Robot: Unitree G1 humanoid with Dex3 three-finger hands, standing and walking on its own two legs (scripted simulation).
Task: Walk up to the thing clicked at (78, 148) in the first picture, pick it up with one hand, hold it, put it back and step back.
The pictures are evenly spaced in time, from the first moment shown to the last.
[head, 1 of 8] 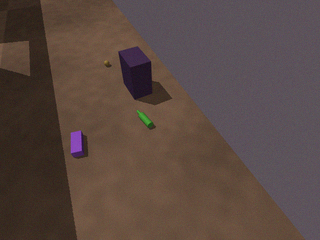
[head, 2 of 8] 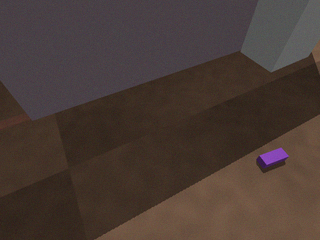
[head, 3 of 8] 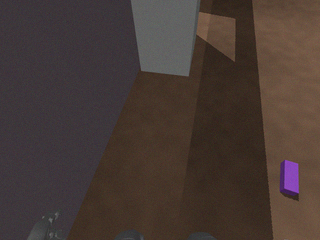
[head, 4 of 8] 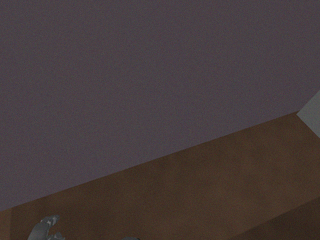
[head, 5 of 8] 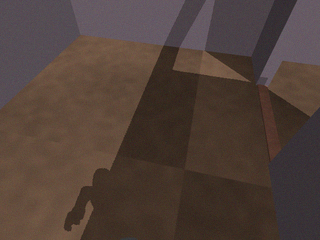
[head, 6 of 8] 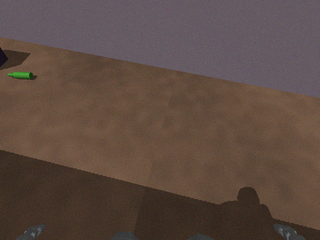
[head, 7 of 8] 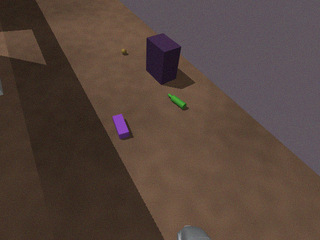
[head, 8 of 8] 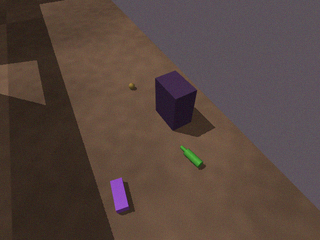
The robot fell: no
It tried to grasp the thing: no
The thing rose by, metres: 0.00
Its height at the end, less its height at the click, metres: +0.00
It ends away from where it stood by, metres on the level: 0.00
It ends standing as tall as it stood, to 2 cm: yes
